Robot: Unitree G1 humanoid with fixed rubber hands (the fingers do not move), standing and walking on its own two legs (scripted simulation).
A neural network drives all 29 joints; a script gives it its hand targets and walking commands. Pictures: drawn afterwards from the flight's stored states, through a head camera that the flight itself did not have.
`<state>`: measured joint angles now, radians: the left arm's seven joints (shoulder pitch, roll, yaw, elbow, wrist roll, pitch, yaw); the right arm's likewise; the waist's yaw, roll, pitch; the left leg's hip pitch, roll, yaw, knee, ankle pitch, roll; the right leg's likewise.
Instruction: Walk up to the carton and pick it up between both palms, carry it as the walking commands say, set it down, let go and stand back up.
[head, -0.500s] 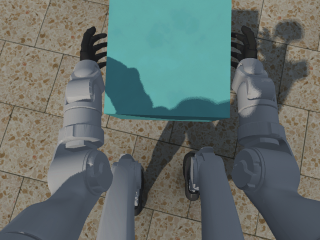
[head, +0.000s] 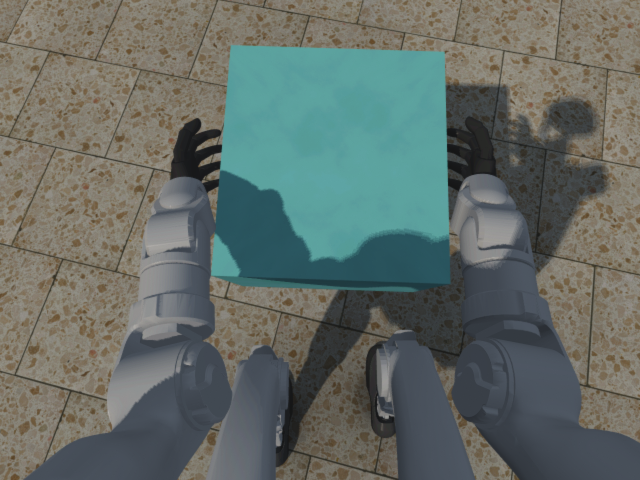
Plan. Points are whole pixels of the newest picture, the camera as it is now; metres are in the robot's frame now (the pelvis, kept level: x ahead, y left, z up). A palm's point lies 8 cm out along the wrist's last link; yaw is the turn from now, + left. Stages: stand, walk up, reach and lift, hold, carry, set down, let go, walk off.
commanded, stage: reach and lift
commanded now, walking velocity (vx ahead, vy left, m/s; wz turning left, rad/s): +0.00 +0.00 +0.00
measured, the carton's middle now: (331, 182) +0.49 -0.02 -0.12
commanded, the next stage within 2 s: none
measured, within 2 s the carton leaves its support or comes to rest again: neither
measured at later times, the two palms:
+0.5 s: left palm (159, 174) +0.44 +0.16 +0.04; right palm (503, 169) +0.43 -0.19 +0.03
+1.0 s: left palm (121, 161) +0.42 +0.16 +0.11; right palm (552, 154) +0.41 -0.19 +0.11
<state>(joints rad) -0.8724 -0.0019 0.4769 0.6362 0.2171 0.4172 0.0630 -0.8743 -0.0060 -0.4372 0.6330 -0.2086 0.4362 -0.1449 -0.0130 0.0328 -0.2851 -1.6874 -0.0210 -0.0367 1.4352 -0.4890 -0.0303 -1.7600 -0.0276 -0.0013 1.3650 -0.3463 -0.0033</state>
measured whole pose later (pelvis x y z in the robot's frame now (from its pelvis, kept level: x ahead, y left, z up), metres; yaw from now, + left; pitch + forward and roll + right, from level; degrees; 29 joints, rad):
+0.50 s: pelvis +0.02 +0.01 +0.06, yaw -1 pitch +36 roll +0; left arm -0.72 -0.07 0.48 0.58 0.26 0.42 0.05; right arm -0.73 0.04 -0.46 0.59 -0.26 0.44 -0.10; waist -0.01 0.03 -0.29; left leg -1.39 -0.02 -0.03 1.18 -0.43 -0.02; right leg -1.45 -0.02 0.00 1.11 -0.29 0.01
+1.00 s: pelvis +0.04 +0.00 +0.13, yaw -2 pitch +27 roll +1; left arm -0.56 -0.12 0.48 0.50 0.31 0.44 -0.02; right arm -0.58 0.10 -0.45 0.50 -0.30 0.46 -0.07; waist 0.00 0.02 -0.22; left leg -0.99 0.00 -0.02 0.84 -0.33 -0.02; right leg -1.06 -0.01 0.01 0.78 -0.20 0.00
